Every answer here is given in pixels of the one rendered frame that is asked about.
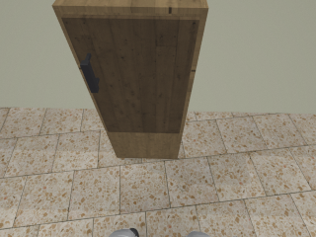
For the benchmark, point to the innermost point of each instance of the handle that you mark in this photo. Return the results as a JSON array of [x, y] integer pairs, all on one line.
[[89, 75]]

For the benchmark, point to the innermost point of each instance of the cupboard door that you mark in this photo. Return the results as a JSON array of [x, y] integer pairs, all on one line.
[[144, 65]]

